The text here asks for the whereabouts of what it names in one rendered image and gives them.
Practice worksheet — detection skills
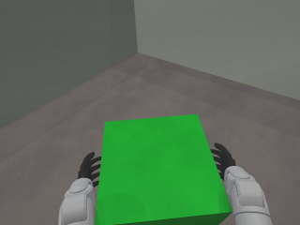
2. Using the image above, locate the right robot hand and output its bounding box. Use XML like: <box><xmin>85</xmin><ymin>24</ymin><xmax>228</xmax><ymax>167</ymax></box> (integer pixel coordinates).
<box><xmin>210</xmin><ymin>142</ymin><xmax>236</xmax><ymax>181</ymax></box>

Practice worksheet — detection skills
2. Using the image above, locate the right robot forearm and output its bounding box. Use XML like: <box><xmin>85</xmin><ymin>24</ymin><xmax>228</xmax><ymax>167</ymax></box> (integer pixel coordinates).
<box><xmin>224</xmin><ymin>166</ymin><xmax>273</xmax><ymax>225</ymax></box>

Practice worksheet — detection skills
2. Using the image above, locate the left robot forearm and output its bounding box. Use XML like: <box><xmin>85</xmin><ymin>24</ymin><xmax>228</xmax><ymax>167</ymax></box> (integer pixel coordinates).
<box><xmin>58</xmin><ymin>177</ymin><xmax>96</xmax><ymax>225</ymax></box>

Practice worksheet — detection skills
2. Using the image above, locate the left robot hand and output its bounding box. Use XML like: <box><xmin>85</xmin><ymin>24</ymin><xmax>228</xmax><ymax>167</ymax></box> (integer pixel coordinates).
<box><xmin>77</xmin><ymin>152</ymin><xmax>101</xmax><ymax>188</ymax></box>

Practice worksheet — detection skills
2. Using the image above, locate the carton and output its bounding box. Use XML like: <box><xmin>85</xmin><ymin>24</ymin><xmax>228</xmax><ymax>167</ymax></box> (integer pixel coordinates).
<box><xmin>95</xmin><ymin>114</ymin><xmax>233</xmax><ymax>225</ymax></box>

